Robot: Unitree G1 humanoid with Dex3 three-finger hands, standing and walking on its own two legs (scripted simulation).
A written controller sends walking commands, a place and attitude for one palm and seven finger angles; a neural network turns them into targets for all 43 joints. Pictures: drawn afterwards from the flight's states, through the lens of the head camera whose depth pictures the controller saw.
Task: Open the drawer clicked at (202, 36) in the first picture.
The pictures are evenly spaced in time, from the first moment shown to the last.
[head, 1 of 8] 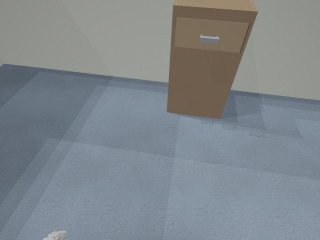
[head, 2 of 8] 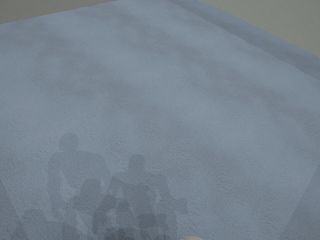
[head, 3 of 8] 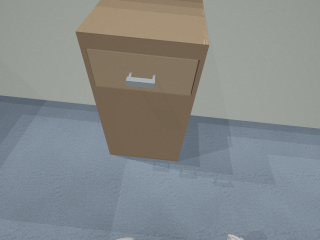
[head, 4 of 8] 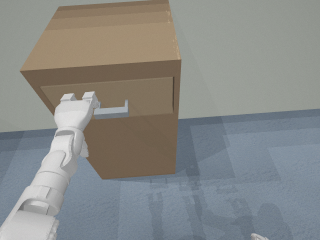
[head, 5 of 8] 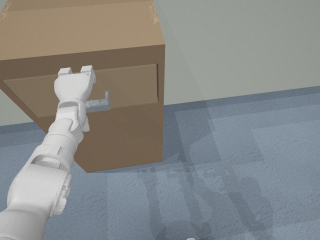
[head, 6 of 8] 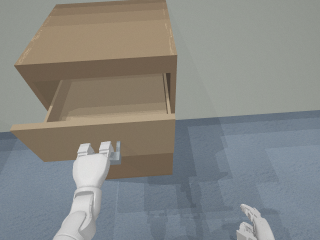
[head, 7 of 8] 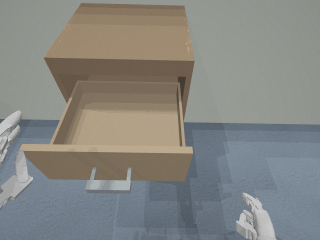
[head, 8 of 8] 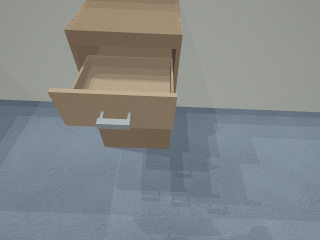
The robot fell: no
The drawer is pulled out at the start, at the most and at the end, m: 0.00 0.30 0.30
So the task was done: yes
